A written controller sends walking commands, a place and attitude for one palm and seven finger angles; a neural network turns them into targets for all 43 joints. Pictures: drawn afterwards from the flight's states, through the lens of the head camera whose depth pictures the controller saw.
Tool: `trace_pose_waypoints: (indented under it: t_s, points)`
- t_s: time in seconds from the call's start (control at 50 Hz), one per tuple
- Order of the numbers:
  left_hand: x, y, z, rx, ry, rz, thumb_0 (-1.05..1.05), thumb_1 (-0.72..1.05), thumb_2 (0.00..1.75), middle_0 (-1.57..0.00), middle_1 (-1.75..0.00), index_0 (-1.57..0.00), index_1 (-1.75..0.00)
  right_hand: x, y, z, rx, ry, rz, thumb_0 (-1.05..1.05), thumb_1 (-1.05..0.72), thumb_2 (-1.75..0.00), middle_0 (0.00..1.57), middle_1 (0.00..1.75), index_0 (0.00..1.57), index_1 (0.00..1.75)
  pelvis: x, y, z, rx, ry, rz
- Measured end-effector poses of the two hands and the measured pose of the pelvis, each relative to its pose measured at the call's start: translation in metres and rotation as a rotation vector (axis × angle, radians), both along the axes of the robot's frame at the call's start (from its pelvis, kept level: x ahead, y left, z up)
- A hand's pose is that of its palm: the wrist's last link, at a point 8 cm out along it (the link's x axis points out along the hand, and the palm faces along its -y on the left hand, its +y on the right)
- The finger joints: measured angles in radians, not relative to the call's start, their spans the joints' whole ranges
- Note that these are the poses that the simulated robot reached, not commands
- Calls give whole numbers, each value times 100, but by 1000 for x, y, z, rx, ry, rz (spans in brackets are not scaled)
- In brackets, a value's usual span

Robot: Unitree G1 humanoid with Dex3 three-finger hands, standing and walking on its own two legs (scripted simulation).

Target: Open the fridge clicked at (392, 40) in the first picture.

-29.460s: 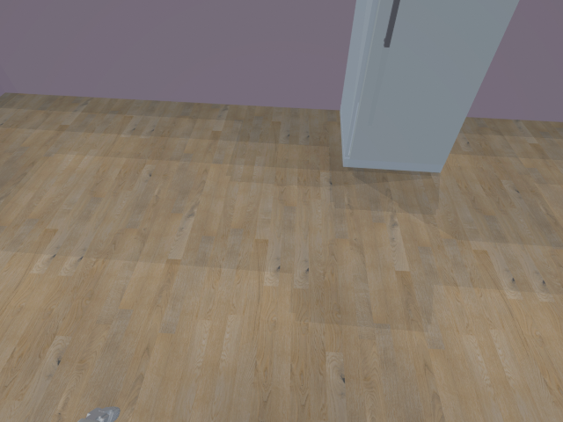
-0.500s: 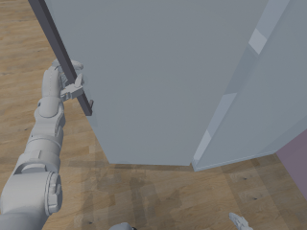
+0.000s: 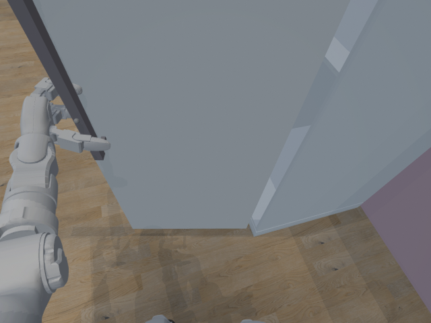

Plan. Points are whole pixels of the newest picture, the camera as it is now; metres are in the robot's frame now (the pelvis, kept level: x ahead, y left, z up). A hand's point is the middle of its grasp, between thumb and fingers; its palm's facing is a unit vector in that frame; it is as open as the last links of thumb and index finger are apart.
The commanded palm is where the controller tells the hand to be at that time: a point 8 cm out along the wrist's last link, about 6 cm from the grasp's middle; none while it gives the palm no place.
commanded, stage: loosen the grip on the handle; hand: left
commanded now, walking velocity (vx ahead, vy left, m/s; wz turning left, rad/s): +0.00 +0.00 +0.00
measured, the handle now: (70, 84) +0.51 +0.25 +0.15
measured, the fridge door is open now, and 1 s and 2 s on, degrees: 75 75 75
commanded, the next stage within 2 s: slip the hand off the handle in 0.12 s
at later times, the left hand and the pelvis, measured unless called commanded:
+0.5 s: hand (35, 117) +0.46 +0.31 +0.11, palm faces +0.24 -0.94 -0.24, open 14.5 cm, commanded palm +0.43 +0.34 +0.12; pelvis +0.03 +0.01 +0.00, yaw +1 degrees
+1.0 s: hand (10, 125) +0.44 +0.34 +0.11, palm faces +0.20 -0.95 -0.22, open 14.6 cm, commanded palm +0.40 +0.38 +0.12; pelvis +0.03 +0.01 -0.01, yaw +0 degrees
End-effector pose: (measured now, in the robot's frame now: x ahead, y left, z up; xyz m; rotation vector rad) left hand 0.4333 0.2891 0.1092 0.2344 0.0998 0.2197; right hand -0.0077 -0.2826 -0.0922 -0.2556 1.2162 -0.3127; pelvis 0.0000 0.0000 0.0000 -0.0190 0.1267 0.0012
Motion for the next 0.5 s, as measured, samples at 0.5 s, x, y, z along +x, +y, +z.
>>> trace_pose_waypoints:
  t_s: [0.5]
  points:
    - [-9,62,15,1,-22,31,-1,-55,21,-25,-116,-28,-117,101,20,-5,20,-134,89,1,-90,-90,21,30,20,30,31,8,-1,-10,22,14]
